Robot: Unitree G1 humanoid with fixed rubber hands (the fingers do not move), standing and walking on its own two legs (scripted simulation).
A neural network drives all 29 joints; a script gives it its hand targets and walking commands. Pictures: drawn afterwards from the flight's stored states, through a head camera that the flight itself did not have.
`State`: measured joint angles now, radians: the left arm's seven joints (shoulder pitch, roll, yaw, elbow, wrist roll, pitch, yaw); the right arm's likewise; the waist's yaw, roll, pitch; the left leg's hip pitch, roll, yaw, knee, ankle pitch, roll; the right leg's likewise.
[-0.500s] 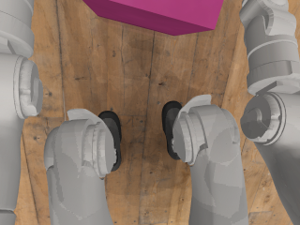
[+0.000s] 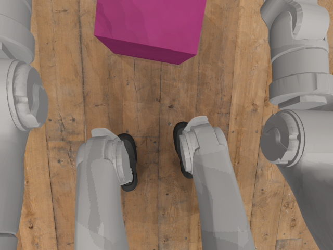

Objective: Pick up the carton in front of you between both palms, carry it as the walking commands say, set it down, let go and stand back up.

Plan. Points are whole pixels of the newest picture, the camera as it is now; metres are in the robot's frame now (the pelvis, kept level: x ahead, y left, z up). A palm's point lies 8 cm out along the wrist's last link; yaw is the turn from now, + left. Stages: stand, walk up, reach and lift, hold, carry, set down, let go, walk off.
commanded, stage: set down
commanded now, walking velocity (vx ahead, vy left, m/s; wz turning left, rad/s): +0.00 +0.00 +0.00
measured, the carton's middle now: (152, 13) +0.58 -0.02 -0.32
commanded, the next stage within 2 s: let go in 0.58 s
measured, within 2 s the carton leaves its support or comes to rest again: neither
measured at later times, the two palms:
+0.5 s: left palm out of the picture +0.63 +0.18 +0.05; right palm out of the picture +0.55 -0.21 +0.05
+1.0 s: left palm out of the picture +0.50 +0.19 +0.15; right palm out of the picture +0.47 -0.23 +0.16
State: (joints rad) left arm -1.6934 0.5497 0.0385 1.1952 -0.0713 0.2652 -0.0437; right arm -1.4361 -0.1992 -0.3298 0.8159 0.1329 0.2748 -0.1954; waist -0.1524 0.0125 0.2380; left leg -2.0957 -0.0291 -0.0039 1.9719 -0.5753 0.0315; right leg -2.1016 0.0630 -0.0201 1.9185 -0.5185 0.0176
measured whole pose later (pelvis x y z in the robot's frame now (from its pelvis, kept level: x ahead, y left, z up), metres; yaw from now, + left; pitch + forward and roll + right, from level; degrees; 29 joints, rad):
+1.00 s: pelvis +0.07 -0.01 +0.26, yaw +4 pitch +38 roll +1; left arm -0.77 0.18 0.24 0.72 0.09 0.16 0.10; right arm -0.63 -0.20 -0.25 0.63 -0.07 0.13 0.09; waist -0.09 0.01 -0.06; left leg -1.22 -0.07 -0.05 0.81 -0.26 0.00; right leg -1.24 0.02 0.02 0.83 -0.26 -0.01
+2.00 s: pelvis +0.14 +0.02 +0.33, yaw +1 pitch -1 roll +0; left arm 0.23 0.22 0.03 0.42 -0.03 0.09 -0.03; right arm 0.22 -0.21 -0.05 0.39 -0.02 0.16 0.03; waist 0.02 0.02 0.06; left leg -0.13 -0.05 -0.02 0.47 -0.31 0.04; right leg -0.16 0.03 0.07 0.46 -0.28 0.01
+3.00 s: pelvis +0.14 -0.02 +0.33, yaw +2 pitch -1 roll +0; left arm 0.17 0.35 0.05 0.88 0.02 -0.01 0.01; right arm 0.16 -0.37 -0.01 0.85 -0.03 -0.01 -0.03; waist 0.01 0.03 0.01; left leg -0.12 -0.01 -0.06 0.43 -0.29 -0.01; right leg -0.14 0.05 0.02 0.43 -0.27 -0.04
